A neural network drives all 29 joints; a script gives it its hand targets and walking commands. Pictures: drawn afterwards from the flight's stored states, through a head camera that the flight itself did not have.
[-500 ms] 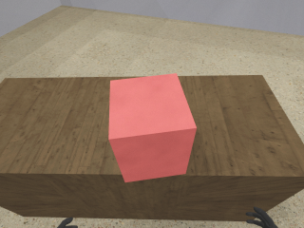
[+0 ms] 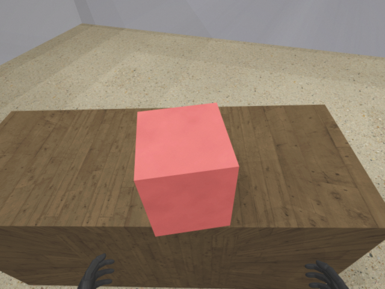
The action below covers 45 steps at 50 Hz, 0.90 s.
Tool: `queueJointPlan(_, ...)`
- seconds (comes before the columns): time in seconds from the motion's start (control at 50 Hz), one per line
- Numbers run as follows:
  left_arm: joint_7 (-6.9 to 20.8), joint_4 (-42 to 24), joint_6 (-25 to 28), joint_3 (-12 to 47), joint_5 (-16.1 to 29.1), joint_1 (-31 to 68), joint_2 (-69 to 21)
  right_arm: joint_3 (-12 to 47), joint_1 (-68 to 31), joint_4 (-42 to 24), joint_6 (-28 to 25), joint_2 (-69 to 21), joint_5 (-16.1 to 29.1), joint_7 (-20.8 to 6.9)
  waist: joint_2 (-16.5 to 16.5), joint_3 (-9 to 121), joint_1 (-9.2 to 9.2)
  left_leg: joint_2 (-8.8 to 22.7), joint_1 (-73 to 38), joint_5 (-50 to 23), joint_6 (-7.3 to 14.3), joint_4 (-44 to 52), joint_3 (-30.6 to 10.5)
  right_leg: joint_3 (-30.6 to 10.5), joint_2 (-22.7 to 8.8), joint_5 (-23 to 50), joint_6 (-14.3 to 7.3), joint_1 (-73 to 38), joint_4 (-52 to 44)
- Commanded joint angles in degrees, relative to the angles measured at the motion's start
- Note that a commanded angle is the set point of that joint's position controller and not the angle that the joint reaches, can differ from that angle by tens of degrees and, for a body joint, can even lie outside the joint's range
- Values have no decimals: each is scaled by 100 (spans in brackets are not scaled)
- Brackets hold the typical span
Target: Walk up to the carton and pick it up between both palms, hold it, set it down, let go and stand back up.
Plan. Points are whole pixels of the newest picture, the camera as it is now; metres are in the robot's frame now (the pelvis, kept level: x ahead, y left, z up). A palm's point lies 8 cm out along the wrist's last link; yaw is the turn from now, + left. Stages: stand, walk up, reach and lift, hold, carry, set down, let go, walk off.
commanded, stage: reach and lift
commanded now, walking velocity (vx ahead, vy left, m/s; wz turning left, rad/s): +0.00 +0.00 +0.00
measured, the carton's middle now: (185, 170) +0.42 +0.05 +0.00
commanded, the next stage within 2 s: none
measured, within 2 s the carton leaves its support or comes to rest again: neither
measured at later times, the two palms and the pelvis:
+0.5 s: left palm (94, 279) +0.18 +0.23 -0.04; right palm (329, 285) +0.16 -0.23 -0.05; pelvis +0.01 -0.01 +0.01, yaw +0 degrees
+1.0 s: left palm (102, 270) +0.19 +0.21 -0.02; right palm (315, 266) +0.19 -0.20 -0.02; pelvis +0.01 -0.01 +0.01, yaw +0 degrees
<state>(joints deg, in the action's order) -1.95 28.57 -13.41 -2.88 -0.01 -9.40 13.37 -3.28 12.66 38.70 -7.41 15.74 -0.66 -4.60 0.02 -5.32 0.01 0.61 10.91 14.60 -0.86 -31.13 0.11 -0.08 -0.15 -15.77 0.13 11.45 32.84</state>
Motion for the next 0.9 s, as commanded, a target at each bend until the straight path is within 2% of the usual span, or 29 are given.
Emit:
queueJointPlan(0.0, -222, -1434, 722, -399, 246, 206, 732, -199, -196, -1363, -445, 328, 189, 102, -536, 750, -140, -166, -662, -302, 198, 1201, 550, 24, 125, 338, 69, -126, -1394)
queueJointPlan(0.02, -238, -1365, 766, -395, 206, 182, 761, -126, -217, -1331, -471, 280, 215, 98, -522, 665, -228, -167, -601, -272, 213, 1230, 596, -48, 87, 176, 63, -95, -1469)
queueJointPlan(0.04, -235, -1370, 812, -306, 305, 191, 735, -208, -238, -1515, -479, 272, 218, 108, -545, 723, -178, -154, -659, -230, 215, 1272, 577, -4, 85, 92, 35, -50, -1488)
queueJointPlan(0.06, -233, -1330, 887, -373, 295, 249, 807, -182, -235, -1463, -460, 232, 214, 130, -573, 665, -199, -177, -599, -164, 232, 1298, 604, -36, 62, -67, 62, -94, -1545)
queueJointPlan(0.08, -220, -1332, 965, -325, 363, 208, 761, -152, -186, -1685, -465, 119, 188, 138, -663, 675, -231, -176, -561, -46, 243, 1281, 630, -59, 49, -328, 68, 30, -1564)
queueJointPlan(0.14, -222, -1240, 1163, -326, 483, 164, 752, -169, -134, -1776, -506, 35, 205, 184, -627, 697, -268, -186, -568, -173, 254, 1330, 625, -85, 37, -261, 82, -59, -1611)
queueJointPlan(0.16, -237, -1357, 1232, -316, 479, 244, 807, -148, -191, -1855, -539, 35, 248, 194, -514, 829, -281, -199, -535, -172, 220, 1345, 629, -89, 31, -255, 71, -76, -1602)
queueJointPlan(0.18, -247, -1330, 1293, -301, 527, 273, 790, -130, -225, -1903, -543, 64, 252, 211, -568, 831, -270, -188, -543, -122, 245, 1338, 646, -101, 5, -355, 95, -116, -1614)
queueJointPlan(0.24, -295, -1398, 1541, -364, 539, 227, 802, -41, -132, -1922, -628, -31, 365, 241, -387, 820, -363, -205, -564, -294, 214, 1354, 642, -114, -17, -169, 85, -197, -1624)
queueJointPlan(0.26, -303, -1292, 1576, -289, 566, 115, 661, -20, -60, -1864, -650, -15, 354, 224, -471, 670, -343, -156, -576, -319, 179, 1392, 597, -78, 16, -152, 44, -128, -1635)
queueJointPlan(0.3, -277, -1189, 1704, -322, 618, -23, 646, -13, 51, -1850, -724, 13, 436, 250, -404, 833, -329, -164, -640, -465, 190, 1354, 576, -113, -3, 19, 55, -120, -1625)
queueJointPlan(0.32, -261, -1272, 1825, -306, 691, 9, 644, -9, -28, -2034, -833, 8, 459, 270, -574, 1027, -356, -188, -697, -538, 194, 1307, 584, -91, 16, 50, 91, -215, -1610)
queueJointPlan(0.34, -292, -1368, 1946, -298, 695, 27, 629, 90, -59, -2158, -883, 15, 539, 258, -540, 1010, -446, -178, -670, -594, 193, 1319, 564, -126, 16, 70, 44, -202, -1612)
queueJointPlan(0.38, -288, -1211, 2079, -237, 713, -14, 550, 143, -70, -2042, -950, -34, 640, 236, -487, 904, -435, -193, -607, -607, 168, 1278, 550, -132, 3, 58, 23, -164, -1616)
queueJointPlan(0.44, -288, -1346, 2362, -238, 765, -221, 496, 299, 69, -2188, -1169, -48, 779, 249, -512, 1183, -514, -210, -738, -1203, 116, 1189, 518, -140, 30, 803, 36, -431, -1529)
queueJointPlan(0.46, -293, -1384, 2458, -252, 745, -346, 472, 282, 159, -2237, -1212, -55, 808, 250, -452, 1195, -550, -190, -790, -1189, 107, 1206, 464, -160, 15, 755, 41, -427, -1531)
queueJointPlan(0.48, -257, -1291, 2530, -257, 777, -370, 503, 366, 250, -2183, -1237, -94, 834, 282, -536, 1162, -521, -216, -742, -1295, 102, 1153, 483, -199, -27, 992, 71, -446, -1549)
queueJointPlan(0.52, -270, -1378, 2681, -194, 768, -377, 479, 400, 201, -2171, -1381, -81, 966, 276, -364, 1239, -528, -227, -846, -1455, 66, 1111, 443, -202, 6, 1163, 29, -390, -1507)
queueJointPlan(0.54, -269, -1442, 2827, -187, 763, -437, 471, 413, 262, -2194, -1490, -120, 935, 281, -412, 1310, -535, -221, -919, -1512, 71, 1098, 421, -221, -10, 1238, 11, -467, -1505)
queueJointPlan(0.62, -264, -1442, 3105, -24, 796, -510, 358, 427, 252, -2127, -1698, -124, 1043, 248, -332, 1188, -528, -167, -1009, -1542, 4, 1089, 368, -178, 60, 918, -91, -332, -1563)
queueJointPlan(0.64, -235, -1420, 3185, -46, 821, -458, 412, 450, 170, -2316, -1770, -124, 1051, 268, -430, 1326, -578, -168, -1048, -1532, 39, 1035, 355, -209, 34, 1004, -82, -329, -1540)
queueJointPlan(0.66, -267, -1465, 3225, 34, 800, -577, 338, 431, 295, -2015, -1791, -123, 1019, 269, -277, 1102, -494, -155, -1086, -1579, 1, 1073, 350, -194, 52, 939, -107, -277, -1583)
queueJointPlan(0.68, -262, -1479, 3294, -23, 794, -543, 398, 490, 253, -2196, -1857, -123, 1056, 265, -347, 1180, -656, -162, -1074, -1593, 9, 1106, 377, -198, 46, 899, -104, -331, -1615)
queueJointPlan(0.7, -247, -1560, 3389, 89, 853, -587, 363, 455, 290, -2278, -1890, -181, 1074, 281, -401, 1281, -547, -145, -1117, -1570, 18, 1081, 324, -195, 42, 945, -102, -314, -1598)
queueJointPlan(0.72, -253, -1529, 3447, 121, 863, -542, 333, 479, 283, -2184, -1941, -226, 1104, 269, -320, 1320, -585, -140, -1033, -1629, -7, 1044, 344, -189, 72, 916, -123, -294, -1566)
queueJointPlan(0.74, -287, -1733, 3520, 203, 930, -541, 272, 507, 216, -2373, -2023, -219, 1162, 237, -346, 1376, -608, -130, -1014, -1621, -4, 1036, 318, -200, 65, 945, -117, -282, -1534)
queueJointPlan(0.76, -324, -1537, 3546, 178, 881, -621, 262, 595, 316, -2212, -2020, -216, 1192, 219, -256, 1232, -623, -141, -957, -1551, -17, 1070, 311, -208, 66, 831, -152, -305, -1567)
queueJointPlan(0.8, -321, -1676, 3646, 306, 967, -442, 276, 549, 174, -2325, -2059, -182, 1187, 217, -378, 1257, -575, -128, -864, -1375, -4, 1060, 291, -206, 76, 665, -158, -200, -1546)
queueJointPlan(0.88, -374, -1580, 3756, 381, 977, -320, 219, 645, 31, -2347, -2107, -214, 1325, 190, -278, 1286, -618, -125, -747, -1180, 20, 1091, 262, -261, 48, 508, -183, -200, -1522)
